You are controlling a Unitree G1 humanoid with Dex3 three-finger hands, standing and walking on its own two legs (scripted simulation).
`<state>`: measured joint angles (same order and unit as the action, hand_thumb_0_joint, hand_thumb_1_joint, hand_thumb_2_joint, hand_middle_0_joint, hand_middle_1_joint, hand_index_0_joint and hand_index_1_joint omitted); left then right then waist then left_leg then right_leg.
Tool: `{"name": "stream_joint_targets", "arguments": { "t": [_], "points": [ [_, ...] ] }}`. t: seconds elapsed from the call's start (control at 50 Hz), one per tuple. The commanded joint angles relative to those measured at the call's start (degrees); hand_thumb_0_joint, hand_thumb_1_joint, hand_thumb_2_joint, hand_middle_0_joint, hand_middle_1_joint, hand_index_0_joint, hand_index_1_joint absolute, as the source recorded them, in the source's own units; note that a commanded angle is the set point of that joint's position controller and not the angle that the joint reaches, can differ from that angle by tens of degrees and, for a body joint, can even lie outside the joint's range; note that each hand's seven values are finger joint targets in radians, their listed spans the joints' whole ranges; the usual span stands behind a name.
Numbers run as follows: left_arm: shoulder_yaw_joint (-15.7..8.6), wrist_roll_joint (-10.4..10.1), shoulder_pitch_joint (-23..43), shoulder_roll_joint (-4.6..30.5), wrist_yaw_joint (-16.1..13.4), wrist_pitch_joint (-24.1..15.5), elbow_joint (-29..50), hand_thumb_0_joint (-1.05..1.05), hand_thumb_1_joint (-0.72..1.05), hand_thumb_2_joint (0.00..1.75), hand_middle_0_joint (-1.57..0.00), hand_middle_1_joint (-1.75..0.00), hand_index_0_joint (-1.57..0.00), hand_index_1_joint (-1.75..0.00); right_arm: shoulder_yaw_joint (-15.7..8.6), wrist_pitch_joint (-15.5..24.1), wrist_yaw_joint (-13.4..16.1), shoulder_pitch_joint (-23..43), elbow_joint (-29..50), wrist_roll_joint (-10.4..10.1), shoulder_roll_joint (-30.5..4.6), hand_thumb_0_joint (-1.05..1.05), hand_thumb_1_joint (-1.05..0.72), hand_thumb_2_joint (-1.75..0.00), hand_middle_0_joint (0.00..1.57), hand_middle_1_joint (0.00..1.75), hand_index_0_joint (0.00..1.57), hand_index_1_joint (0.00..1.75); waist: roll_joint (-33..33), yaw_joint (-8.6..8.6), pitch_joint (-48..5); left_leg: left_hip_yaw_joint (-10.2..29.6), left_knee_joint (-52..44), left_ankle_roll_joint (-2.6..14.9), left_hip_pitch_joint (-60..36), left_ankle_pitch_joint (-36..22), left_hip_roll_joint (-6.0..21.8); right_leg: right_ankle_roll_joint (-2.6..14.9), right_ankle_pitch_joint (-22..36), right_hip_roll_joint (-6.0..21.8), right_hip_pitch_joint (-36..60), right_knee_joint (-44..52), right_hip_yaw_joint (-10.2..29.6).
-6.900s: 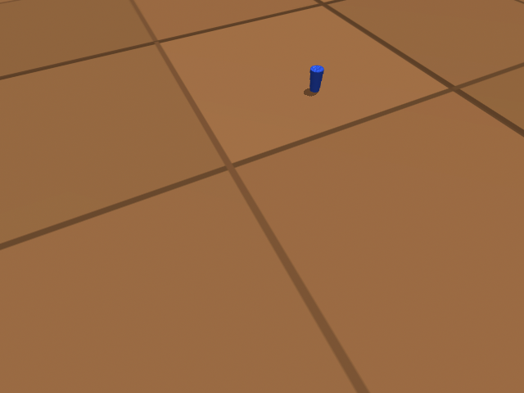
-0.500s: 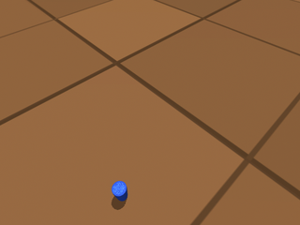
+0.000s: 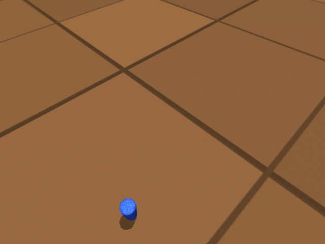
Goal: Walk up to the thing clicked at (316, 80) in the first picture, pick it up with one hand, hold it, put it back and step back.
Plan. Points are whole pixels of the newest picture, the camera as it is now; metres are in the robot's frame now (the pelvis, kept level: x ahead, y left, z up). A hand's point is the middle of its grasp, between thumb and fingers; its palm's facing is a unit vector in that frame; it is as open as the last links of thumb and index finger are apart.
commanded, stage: stand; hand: left
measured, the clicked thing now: (129, 210) +0.40 +0.23 -0.71
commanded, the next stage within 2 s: none
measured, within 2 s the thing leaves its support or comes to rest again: neither
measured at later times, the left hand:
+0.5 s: hand out of the picture +0.07 +0.25 -0.15, palm faces -0.01 -0.93 -0.36, open 7.4 cm
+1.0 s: hand out of the picture +0.06 +0.25 -0.15, palm faces -0.01 -0.94 -0.35, open 7.4 cm
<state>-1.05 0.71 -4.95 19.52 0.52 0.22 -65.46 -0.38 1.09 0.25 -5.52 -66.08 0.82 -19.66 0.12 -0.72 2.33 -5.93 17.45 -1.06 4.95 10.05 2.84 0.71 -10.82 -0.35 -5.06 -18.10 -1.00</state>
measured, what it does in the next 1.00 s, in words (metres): stands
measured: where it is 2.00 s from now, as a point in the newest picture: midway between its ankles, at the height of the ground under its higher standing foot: outside the picture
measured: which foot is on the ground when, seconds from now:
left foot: down 0.00-1.00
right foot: down 0.00-1.00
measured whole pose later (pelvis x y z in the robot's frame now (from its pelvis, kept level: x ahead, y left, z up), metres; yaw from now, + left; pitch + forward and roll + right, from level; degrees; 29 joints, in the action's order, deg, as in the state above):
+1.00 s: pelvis -0.01 +0.00 +0.00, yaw +1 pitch -2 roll +0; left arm 0.6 0.4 -6.7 20.2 0.1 -0.7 -65.1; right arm 0.4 0.4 -0.3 -6.5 -66.0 0.8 -19.9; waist -0.2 -0.5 2.2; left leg -4.7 16.7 -1.2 5.3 8.9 2.7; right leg 0.9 -10.1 -0.2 -4.8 -17.3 -2.2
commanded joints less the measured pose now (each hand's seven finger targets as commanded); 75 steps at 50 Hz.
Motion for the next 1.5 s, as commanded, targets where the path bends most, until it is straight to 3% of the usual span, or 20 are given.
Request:
{"name": "stream_joint_targets", "arguments": {
  "t": [0.0,0.28,0.48,1.0,1.18,1.48],
  "points": [
    [-1.8,-0.4,3.3,12.2,-0.9,-1.8,3.7,0.00,0.90,0.90,-0.20,-0.30,-0.20,-0.30,-1.9,0.9,0.5,3.7,3.5,-0.3,-11.7,0.00,-0.90,-0.90,0.20,0.30,0.20,0.30,-0.6,0.42,-4.1,6.5,-2.4,1.25,-1.9,-10.1,6.7,0.42,13.1,8.4,-0.7,3.3,5.9],
    [-1.1,-0.4,2.7,12.7,-1.3,-2.1,3.8,0.00,0.90,0.90,-0.20,-0.30,-0.20,-0.30,-1.8,0.6,0.1,3.2,3.1,-0.1,-12.3,0.00,-0.90,-0.90,0.20,0.30,0.20,0.30,-0.2,0.27,-5.0,6.7,-2.4,1.43,-3.3,-9.6,6.9,0.37,12.1,8.5,-1.2,4.0,5.6],
    [-1.0,-0.4,2.3,12.8,-1.2,-2.1,3.6,0.00,0.90,0.90,-0.20,-0.30,-0.20,-0.30,-1.6,0.6,0.0,3.0,3.3,-0.1,-12.0,0.00,-0.90,-0.90,0.20,0.30,0.20,0.30,-0.3,0.41,-3.2,6.8,-3.1,1.40,-1.8,-5.5,6.4,0.38,8.2,8.4,-2.2,4.7,5.8],
    [-0.8,-0.2,0.9,12.7,-1.1,-2.0,3.6,0.00,0.90,0.90,-0.20,-0.30,-0.20,-0.30,-1.5,0.6,0.1,1.8,3.3,-0.1,-12.3,0.00,-0.90,-0.90,0.20,0.30,0.20,0.30,-0.1,0.60,-2.7,7.8,-3.4,1.56,-1.1,-4.9,6.6,0.47,5.7,8.1,-2.8,4.7,5.3],
    [-0.9,-0.3,1.4,13.1,-1.2,-2.2,3.8,0.00,0.90,0.90,-0.20,-0.30,-0.20,-0.30,-1.5,0.6,0.2,1.2,3.4,0.0,-12.2,0.00,-0.90,-0.90,0.20,0.30,0.20,0.30,-0.1,0.27,-3.9,7.4,-2.6,1.59,-1.5,-7.3,6.5,0.58,9.7,8.6,-1.6,4.0,5.7],
    [-0.9,-0.1,0.8,13.1,-1.2,-2.2,3.8,0.00,0.90,0.90,-0.20,-0.30,-0.20,-0.30,-1.6,0.6,0.1,1.8,3.8,-0.1,-12.2,0.00,-0.90,-0.90,0.20,0.30,0.20,0.30,-0.6,0.38,-4.3,7.5,-2.6,1.53,-2.5,-8.7,6.7,0.61,10.8,8.6,-0.9,3.7,5.1]
  ]
}}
